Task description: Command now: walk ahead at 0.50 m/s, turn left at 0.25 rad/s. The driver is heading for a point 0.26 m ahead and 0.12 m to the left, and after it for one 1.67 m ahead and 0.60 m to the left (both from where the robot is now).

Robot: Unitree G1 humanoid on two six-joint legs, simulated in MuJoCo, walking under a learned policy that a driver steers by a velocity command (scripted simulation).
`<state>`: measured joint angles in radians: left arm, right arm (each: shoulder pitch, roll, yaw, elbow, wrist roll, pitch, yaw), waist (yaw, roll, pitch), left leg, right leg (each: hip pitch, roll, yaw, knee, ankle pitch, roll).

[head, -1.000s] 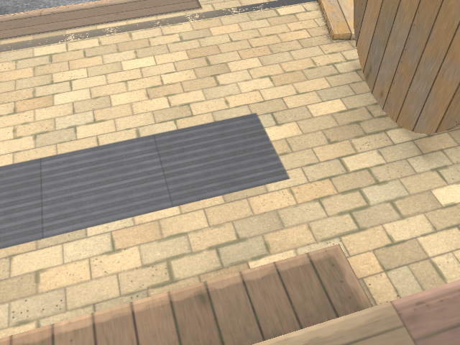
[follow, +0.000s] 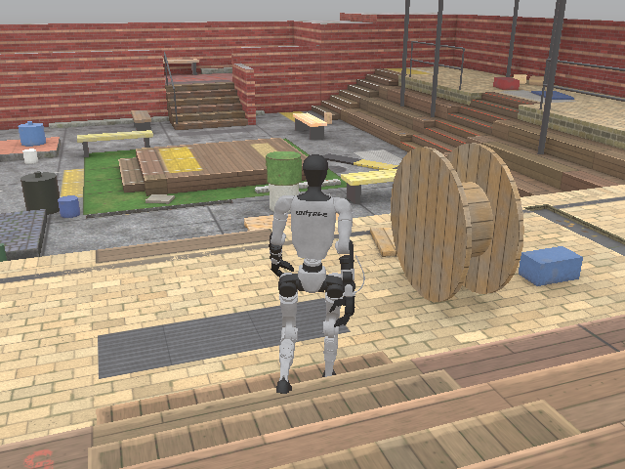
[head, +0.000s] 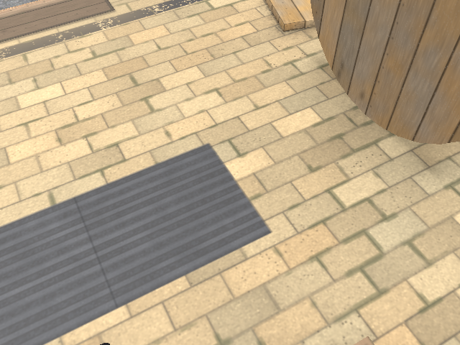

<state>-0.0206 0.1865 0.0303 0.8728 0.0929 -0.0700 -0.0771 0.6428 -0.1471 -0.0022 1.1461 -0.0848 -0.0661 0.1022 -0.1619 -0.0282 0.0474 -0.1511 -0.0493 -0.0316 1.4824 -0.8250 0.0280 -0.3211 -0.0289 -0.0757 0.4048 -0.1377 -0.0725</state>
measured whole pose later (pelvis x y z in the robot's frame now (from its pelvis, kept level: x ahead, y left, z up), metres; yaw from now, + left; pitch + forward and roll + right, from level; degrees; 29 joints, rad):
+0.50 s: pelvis +0.24 +0.06 -0.08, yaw +15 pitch +0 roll -6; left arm 0.56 0.08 -0.01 1.06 0.08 -0.12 0.05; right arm 0.08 -0.21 -0.01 0.85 -0.10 -0.04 0.08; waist 0.12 0.08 0.03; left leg -0.53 0.19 -0.01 0.42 0.36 0.02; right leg -0.02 -0.05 -0.35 0.83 -0.77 0.07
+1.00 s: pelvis +0.42 +0.08 -0.17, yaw +31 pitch +2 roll +2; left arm 0.04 0.21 0.05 0.70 0.01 0.03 0.03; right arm 0.17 -0.28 -0.06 0.80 0.00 0.04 -0.06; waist -0.03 -0.02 -0.05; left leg -0.45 -0.04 -0.10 0.68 -0.31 -0.02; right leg -0.45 -0.02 0.02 0.69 -0.30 0.01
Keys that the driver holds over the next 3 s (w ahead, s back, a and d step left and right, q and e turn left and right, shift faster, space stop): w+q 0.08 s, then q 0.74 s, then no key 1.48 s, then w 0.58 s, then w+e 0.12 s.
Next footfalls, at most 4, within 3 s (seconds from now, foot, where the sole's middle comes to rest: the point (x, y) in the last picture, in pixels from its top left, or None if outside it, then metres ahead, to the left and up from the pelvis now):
0.58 left None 0.42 0.26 -0.92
0.98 right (204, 336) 0.56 0.03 -0.92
1.30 left None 0.43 0.24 -0.92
2.66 left None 0.52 0.31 -0.92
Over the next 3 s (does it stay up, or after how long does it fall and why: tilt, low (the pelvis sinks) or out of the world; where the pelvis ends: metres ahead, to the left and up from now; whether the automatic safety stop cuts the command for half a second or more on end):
stays up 0.61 0.27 -0.14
